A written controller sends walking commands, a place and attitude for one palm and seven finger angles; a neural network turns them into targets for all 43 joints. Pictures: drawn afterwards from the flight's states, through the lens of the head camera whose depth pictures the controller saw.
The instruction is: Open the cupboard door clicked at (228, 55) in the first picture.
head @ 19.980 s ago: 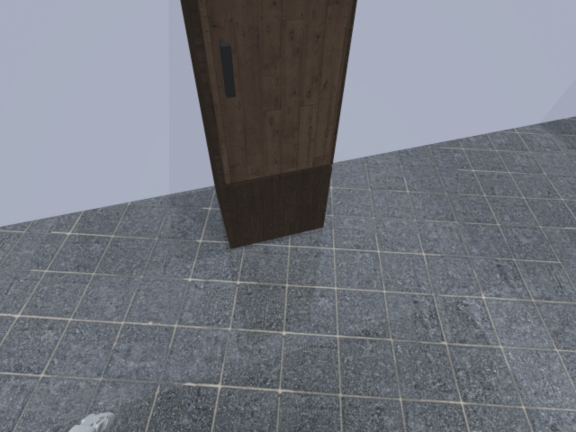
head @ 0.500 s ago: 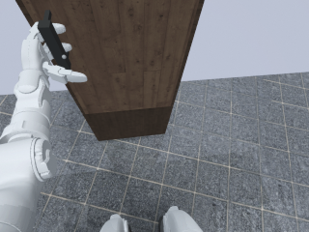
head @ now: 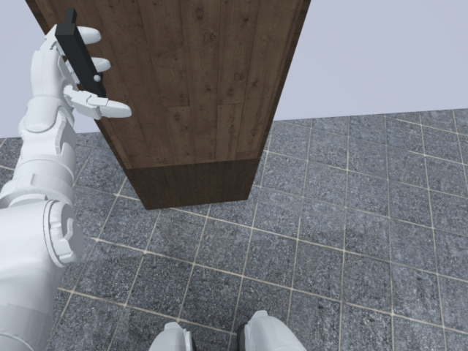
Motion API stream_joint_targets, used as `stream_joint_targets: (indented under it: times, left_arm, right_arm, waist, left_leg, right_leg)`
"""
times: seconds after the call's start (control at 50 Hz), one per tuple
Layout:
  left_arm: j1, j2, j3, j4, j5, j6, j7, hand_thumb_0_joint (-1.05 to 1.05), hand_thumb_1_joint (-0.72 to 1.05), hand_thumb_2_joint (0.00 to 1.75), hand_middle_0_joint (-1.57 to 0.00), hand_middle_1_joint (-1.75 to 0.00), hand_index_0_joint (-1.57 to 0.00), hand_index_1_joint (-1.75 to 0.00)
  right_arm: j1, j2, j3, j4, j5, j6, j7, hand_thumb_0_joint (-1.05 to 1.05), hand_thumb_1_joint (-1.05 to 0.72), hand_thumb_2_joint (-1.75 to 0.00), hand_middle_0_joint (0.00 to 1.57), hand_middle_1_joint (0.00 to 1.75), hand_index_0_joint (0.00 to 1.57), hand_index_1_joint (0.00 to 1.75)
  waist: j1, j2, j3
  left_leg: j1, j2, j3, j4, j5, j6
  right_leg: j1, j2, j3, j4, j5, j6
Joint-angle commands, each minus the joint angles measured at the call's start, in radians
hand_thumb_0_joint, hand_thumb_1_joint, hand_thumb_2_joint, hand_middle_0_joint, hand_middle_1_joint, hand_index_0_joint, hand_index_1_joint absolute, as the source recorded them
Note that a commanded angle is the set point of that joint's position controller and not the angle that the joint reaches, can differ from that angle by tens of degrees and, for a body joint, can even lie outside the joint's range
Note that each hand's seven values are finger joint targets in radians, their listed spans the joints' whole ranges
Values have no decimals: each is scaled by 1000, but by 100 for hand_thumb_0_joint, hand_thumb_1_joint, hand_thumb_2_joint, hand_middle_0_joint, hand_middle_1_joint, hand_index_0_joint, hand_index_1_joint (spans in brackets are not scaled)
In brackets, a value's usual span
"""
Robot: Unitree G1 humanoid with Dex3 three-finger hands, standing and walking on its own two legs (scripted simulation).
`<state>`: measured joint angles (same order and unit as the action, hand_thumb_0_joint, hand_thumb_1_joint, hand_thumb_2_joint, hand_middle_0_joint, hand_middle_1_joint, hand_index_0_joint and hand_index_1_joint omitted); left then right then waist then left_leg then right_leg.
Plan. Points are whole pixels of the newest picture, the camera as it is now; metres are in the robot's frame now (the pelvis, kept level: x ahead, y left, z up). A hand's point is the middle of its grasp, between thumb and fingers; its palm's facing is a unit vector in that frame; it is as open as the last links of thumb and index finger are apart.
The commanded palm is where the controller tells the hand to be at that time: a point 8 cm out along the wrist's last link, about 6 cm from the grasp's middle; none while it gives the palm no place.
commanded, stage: close the thumb around the handle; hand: left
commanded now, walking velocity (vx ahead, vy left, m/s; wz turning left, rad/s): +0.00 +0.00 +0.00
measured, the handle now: (85, 58) +0.58 +0.18 +0.11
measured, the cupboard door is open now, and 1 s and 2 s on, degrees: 0 0 41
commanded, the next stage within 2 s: pull the door open along its arc in 0.76 s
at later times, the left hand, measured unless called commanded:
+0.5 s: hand (99, 78) +0.54 +0.16 +0.10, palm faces +0.02 -1.00 -0.03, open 8.7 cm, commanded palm +0.51 +0.20 +0.10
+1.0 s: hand (100, 79) +0.54 +0.16 +0.10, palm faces +0.02 -1.00 -0.01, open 5.6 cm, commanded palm +0.50 +0.20 +0.10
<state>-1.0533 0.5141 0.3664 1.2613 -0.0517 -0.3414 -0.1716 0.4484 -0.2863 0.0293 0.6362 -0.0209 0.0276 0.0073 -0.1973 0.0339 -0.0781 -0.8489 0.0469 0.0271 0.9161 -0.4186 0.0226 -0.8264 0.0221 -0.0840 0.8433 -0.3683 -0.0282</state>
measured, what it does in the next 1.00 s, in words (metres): stands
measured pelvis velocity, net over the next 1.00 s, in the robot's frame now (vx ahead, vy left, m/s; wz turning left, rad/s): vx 0.01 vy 0.01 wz -0.01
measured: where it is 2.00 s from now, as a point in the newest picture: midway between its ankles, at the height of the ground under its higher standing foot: outside the picture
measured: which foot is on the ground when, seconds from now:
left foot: down 0.00-1.00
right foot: down 0.00-1.00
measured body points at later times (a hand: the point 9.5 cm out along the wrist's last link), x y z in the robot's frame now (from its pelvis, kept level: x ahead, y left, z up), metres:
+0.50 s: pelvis +0.01 +0.01 +0.00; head +0.13 +0.02 +0.43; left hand +0.53 +0.21 +0.11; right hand -0.01 -0.25 -0.11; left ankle +0.00 +0.10 -0.69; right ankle +0.01 -0.11 -0.69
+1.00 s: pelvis +0.01 +0.01 +0.00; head +0.13 +0.01 +0.44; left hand +0.53 +0.21 +0.11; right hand -0.01 -0.26 -0.11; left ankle +0.00 +0.10 -0.69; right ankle +0.01 -0.11 -0.69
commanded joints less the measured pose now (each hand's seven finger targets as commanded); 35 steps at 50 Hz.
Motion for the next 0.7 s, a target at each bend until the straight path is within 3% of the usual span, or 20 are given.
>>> stream_joint_targets:
  times: [0.0,0.06,0.1,0.12,0.18,0.2,0.26,0.3,0.32,0.34,0.44,0.48,0.54,0.56,0.6,0.62,0.68]
  left_arm:
    - [-477,171,-7,-207,-17,-63,8,0,-50,30,-30,-120,-30,-120]
    - [-479,189,0,-182,-11,-56,17,0,-44,32,-30,-121,-30,-121]
    - [-502,174,-9,-207,-10,-65,21,0,-33,37,-31,-122,-31,-122]
    - [-512,159,-24,-206,-8,-66,22,0,-28,40,-32,-122,-32,-122]
    - [-503,149,-22,-213,-6,-70,30,0,-11,47,-33,-124,-33,-124]
    - [-519,113,-50,-242,-8,-81,30,0,-5,49,-33,-125,-33,-125]
    - [-479,113,-38,-229,-10,-81,34,0,12,56,-34,-127,-34,-127]
    - [-498,135,-21,-217,-14,-78,38,0,23,61,-35,-128,-35,-128]
    - [-505,140,-12,-231,-17,-78,41,0,28,64,-36,-128,-36,-128]
    - [-484,181,24,-244,-13,-83,46,0,34,66,-36,-129,-36,-129]
    - [-451,135,-19,-246,1,-88,47,0,62,78,-38,-132,-38,-132]
    - [-464,143,-8,-245,-9,-88,47,0,73,83,-39,-133,-39,-133]
    - [-438,174,19,-234,-12,-88,41,0,90,90,-40,-135,-40,-135]
    - [-446,174,19,-243,-16,-87,39,0,90,90,-40,-135,-40,-135]
    - [-423,200,38,-253,-10,-91,36,0,90,90,-40,-135,-40,-135]
    - [-437,183,19,-270,-10,-94,34,0,90,90,-40,-135,-40,-135]
    - [-422,166,7,-241,-11,-88,30,0,90,90,-40,-135,-40,-135]
  right_arm:
    - [190,-164,-57,-34,-3,-10,-9,0,-90,-90,20,30,20,30]
    - [190,-169,-57,-31,-1,-8,-9,0,-90,-90,20,30,20,30]
    - [192,-167,-57,-32,-4,-10,-8,0,-90,-90,20,30,20,30]
    - [189,-167,-59,-29,-4,-10,-7,0,-90,-90,20,30,20,30]
    - [191,-166,-61,-29,-8,-11,-3,0,-90,-90,20,30,20,30]
    - [191,-163,-61,-32,-10,-13,0,0,-90,-90,20,30,20,30]
    - [189,-163,-64,-26,-10,-8,6,0,-90,-90,20,30,20,30]
    - [191,-166,-61,-23,-9,-6,3,0,-90,-90,20,30,20,30]
    - [190,-166,-64,-25,-9,-5,3,0,-90,-90,20,30,20,30]
    - [188,-167,-65,-30,-9,-5,3,0,-90,-90,20,30,20,30]
    - [179,-159,-64,-35,-7,-1,8,0,-90,-90,20,30,20,30]
    - [179,-162,-65,-35,-8,0,7,0,-90,-90,20,30,20,30]
    - [180,-164,-64,-36,-4,1,3,0,-90,-90,20,30,20,30]
    - [181,-163,-63,-37,-4,2,3,0,-90,-90,20,30,20,30]
    - [182,-164,-65,-42,-5,4,1,0,-90,-90,20,30,20,30]
    - [177,-159,-63,-42,-4,4,2,0,-90,-90,20,30,20,30]
    - [171,-159,-64,-40,-1,6,2,0,-90,-90,20,30,20,30]
  waist:
    - [-31,96,-459]
    - [-36,72,-429]
    - [-35,93,-448]
    - [-47,91,-459]
    - [-37,94,-463]
    - [-39,133,-489]
    - [-29,112,-497]
    - [-35,79,-460]
    - [-32,72,-483]
    - [-11,92,-505]
    - [-13,116,-475]
    - [-18,78,-472]
    - [-6,75,-483]
    - [-10,60,-485]
    - [2,78,-499]
    - [-2,102,-501]
    - [-10,81,-445]
  left_leg:
    - [342,-34,-69,-74,353,17]
    - [318,-31,-73,-77,326,15]
    - [346,-32,-79,-77,348,14]
    - [357,-29,-81,-71,346,12]
    - [376,-26,-91,-72,364,7]
    - [415,-26,-94,-68,404,5]
    - [423,-23,-94,-61,431,0]
    - [388,-25,-93,-69,403,5]
    - [389,-26,-92,-71,406,5]
    - [388,-29,-85,-69,417,4]
    - [404,-25,-85,-71,435,0]
    - [385,-26,-83,-75,408,3]
    - [371,-31,-77,-75,422,4]
    - [363,-31,-75,-77,417,7]
    - [371,-33,-72,-73,444,7]
    - [379,-32,-71,-73,450,5]
    - [355,-31,-66,-76,398,7]
  right_leg:
    - [176,34,55,-86,312,12]
    - [163,32,55,-88,287,15]
    - [154,33,50,-81,292,10]
    - [138,32,50,-81,286,14]
    - [126,33,42,-73,279,11]
    - [114,34,40,-67,296,8]
    - [117,36,37,-66,311,10]
    - [131,36,37,-70,303,10]
    - [150,37,40,-69,315,12]
    - [172,35,44,-65,331,10]
    - [146,36,39,-65,330,8]
    - [164,37,41,-71,323,10]
    - [199,36,47,-69,356,9]
    - [211,37,48,-71,361,11]
    - [223,37,50,-65,383,8]
    - [216,35,52,-66,389,10]
    - [195,37,50,-79,349,12]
